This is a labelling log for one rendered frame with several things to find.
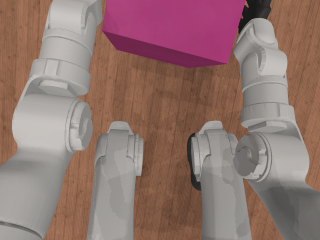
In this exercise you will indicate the robot right forearm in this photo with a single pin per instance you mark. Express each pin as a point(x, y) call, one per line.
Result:
point(264, 81)

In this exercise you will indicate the robot thigh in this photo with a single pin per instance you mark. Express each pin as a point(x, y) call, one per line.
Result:
point(224, 207)
point(111, 214)

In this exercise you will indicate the robot right hand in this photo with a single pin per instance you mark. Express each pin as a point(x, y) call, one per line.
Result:
point(256, 9)

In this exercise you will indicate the carton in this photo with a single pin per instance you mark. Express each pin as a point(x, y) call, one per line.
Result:
point(187, 33)

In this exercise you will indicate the right robot thigh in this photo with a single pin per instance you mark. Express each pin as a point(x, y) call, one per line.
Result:
point(224, 207)

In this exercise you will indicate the robot right upper arm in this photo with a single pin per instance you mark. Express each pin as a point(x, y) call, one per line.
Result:
point(275, 166)

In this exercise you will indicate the left robot thigh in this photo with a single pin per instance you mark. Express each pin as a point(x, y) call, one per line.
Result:
point(111, 214)

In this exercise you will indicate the robot left upper arm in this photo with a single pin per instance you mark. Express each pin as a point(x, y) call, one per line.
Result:
point(48, 130)

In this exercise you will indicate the robot left forearm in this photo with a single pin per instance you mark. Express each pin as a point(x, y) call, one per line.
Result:
point(68, 40)

